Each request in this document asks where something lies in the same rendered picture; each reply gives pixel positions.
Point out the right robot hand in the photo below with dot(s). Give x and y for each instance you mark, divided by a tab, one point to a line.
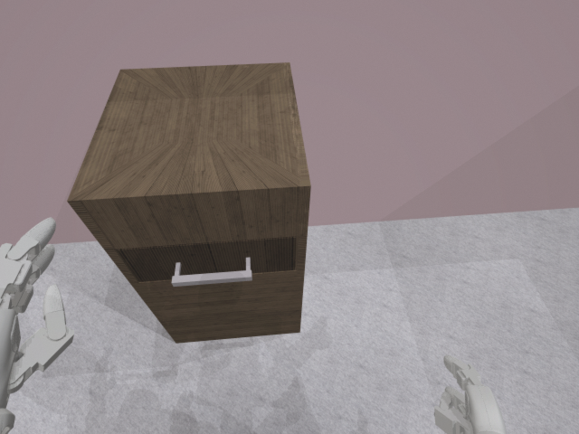
474	412

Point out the cabinet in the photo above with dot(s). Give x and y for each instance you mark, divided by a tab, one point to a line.
199	154

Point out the drawer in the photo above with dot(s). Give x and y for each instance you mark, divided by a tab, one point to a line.
159	262

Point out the handle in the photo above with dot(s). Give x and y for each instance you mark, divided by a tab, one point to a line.
211	278

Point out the left robot hand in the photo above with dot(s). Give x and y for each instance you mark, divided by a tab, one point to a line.
20	266

